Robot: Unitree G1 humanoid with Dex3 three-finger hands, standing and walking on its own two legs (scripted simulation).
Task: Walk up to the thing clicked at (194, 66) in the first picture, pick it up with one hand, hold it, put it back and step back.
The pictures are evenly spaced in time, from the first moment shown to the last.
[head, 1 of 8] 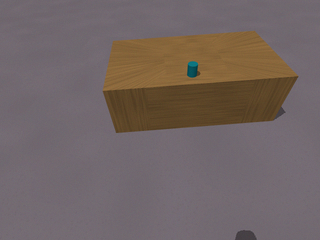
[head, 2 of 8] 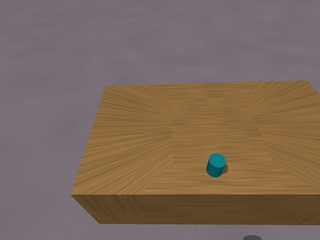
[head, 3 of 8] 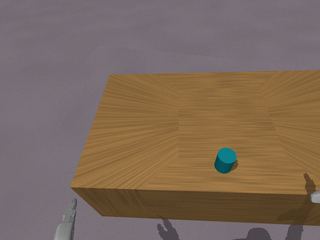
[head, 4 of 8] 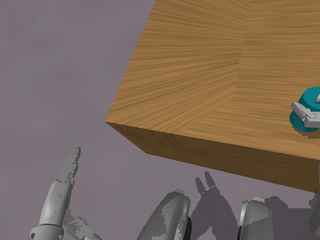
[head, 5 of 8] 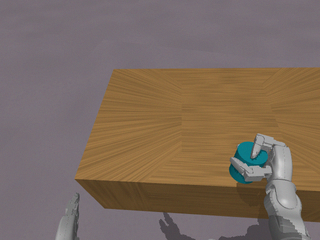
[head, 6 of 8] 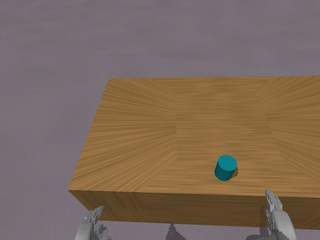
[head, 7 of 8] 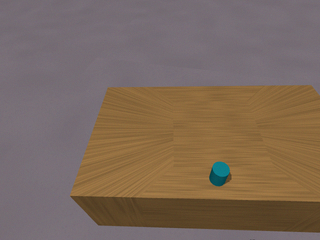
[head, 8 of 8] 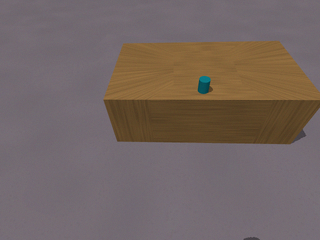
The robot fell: no
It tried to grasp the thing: yes
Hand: right
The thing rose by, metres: 0.25
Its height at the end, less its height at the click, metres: +0.00
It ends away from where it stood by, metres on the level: 0.02
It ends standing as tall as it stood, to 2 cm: yes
